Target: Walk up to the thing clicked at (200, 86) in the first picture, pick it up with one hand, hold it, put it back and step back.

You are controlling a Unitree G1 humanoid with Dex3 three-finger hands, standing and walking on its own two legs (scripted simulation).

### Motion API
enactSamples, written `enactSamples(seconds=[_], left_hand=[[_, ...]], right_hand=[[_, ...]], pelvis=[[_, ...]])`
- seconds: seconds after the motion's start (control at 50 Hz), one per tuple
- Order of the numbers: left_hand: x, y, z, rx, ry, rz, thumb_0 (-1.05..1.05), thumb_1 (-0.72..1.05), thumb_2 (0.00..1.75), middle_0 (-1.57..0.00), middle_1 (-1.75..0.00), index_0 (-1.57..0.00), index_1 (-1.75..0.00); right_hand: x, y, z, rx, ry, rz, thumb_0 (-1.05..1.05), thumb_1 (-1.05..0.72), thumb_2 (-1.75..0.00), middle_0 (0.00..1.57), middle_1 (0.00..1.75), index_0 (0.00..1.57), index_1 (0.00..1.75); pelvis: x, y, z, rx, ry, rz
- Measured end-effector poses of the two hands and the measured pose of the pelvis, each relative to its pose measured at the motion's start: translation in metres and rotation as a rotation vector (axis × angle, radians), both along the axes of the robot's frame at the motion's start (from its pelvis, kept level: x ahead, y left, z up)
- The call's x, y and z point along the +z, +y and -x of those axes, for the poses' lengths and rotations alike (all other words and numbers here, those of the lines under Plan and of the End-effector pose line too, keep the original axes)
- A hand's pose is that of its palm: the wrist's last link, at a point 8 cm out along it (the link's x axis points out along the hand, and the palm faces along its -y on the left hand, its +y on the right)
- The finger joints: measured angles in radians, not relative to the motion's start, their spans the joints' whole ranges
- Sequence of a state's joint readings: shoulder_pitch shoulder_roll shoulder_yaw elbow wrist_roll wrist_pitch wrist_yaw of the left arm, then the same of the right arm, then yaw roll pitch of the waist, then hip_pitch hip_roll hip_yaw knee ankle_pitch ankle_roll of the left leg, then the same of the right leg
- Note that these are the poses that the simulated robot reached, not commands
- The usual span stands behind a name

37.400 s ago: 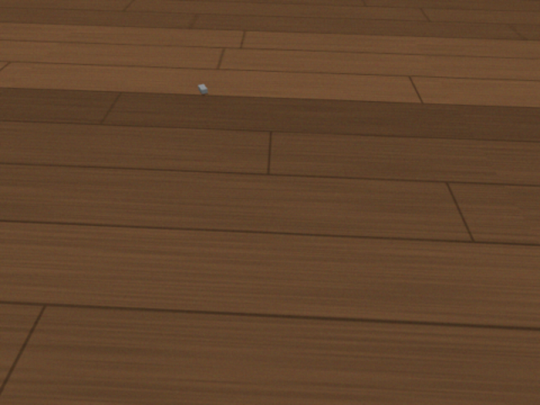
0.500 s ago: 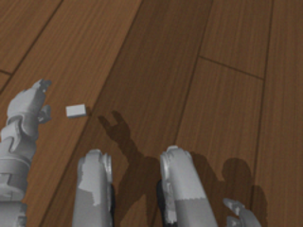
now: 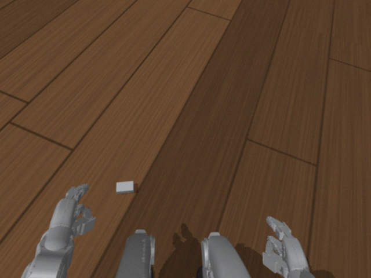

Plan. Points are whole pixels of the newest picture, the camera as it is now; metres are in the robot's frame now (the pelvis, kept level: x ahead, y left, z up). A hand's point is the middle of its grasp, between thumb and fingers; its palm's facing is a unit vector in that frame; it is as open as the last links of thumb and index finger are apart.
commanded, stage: home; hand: left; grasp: from above
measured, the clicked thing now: (125, 187) +0.52 +0.23 -0.60
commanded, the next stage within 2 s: none
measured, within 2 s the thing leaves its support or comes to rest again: neither
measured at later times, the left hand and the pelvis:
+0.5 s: hand (66, 241) +0.21 +0.19 +0.06, palm faces +0.10 -0.97 -0.21, open 7.4 cm; pelvis +0.05 +0.00 +0.10, yaw +2 degrees
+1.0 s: hand (65, 246) +0.20 +0.19 +0.06, palm faces +0.09 -0.98 -0.20, open 7.4 cm; pelvis +0.05 +0.00 +0.10, yaw +2 degrees
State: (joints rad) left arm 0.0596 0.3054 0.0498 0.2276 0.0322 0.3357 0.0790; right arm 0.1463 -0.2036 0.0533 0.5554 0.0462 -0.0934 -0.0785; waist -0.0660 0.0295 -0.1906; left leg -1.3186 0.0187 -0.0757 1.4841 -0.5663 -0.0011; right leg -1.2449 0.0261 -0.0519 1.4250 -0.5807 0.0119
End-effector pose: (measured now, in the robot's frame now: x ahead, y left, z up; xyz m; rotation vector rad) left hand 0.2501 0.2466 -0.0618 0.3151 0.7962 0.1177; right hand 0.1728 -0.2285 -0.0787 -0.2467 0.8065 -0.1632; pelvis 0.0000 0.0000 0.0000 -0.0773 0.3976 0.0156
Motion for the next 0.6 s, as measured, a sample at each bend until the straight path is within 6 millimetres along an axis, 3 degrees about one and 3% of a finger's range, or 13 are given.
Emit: enactSamples(seconds=[0.2,0.36,0.46,0.6], left_hand=[[0.077,-0.006,0.028,0.105,0.024,0.107,0.02,0.90,0.89,-0.20,-0.30,-0.21,-0.30],[0.131,-0.010,0.049,0.112,-0.004,0.117,0.01,0.90,0.89,-0.20,-0.30,-0.21,-0.30],[0.146,-0.010,0.060,0.116,-0.015,0.118,0.01,0.90,0.89,-0.20,-0.30,-0.20,-0.30],[0.145,-0.009,0.069,0.125,-0.005,0.128,0.01,0.90,0.89,-0.20,-0.30,-0.20,-0.30]], right_hand=[[0.071,-0.003,0.001,-0.054,-0.046,0.039,0.01,-0.90,-0.90,0.20,0.30,0.21,0.30],[0.109,-0.005,-0.015,-0.070,-0.140,0.050,0.01,-0.90,-0.90,0.20,0.30,0.21,0.30],[0.124,-0.003,-0.031,-0.047,-0.210,0.049,0.01,-0.90,-0.90,0.20,0.30,0.21,0.30],[0.134,0.001,-0.047,0.002,-0.271,0.051,0.01,-0.90,-0.90,0.20,0.30,0.21,0.30]], pelvis=[[0.064,0.001,-0.030,0.019,-0.103,-0.012],[0.094,0.002,-0.049,0.027,-0.175,-0.022],[0.101,0.002,-0.054,0.032,-0.207,-0.027],[0.103,0.001,-0.051,0.040,-0.230,-0.032]])
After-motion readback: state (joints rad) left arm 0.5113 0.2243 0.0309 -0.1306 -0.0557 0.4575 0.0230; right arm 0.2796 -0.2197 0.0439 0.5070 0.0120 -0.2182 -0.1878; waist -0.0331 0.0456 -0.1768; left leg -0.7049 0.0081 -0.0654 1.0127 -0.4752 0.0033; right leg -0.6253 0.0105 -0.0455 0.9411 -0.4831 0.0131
